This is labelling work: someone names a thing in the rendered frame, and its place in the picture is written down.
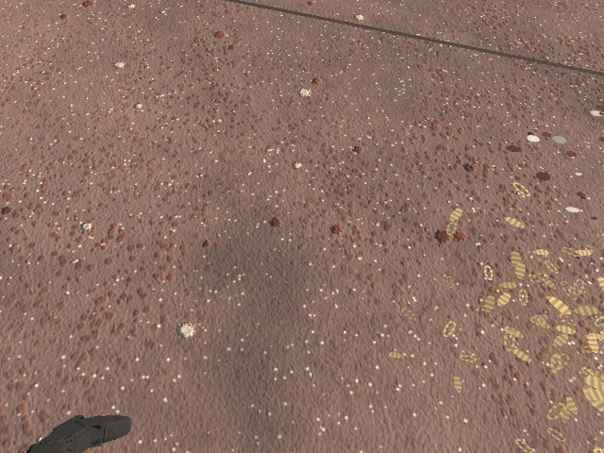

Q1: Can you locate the left robot hand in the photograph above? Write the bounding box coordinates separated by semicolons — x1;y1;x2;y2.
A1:
23;415;131;453

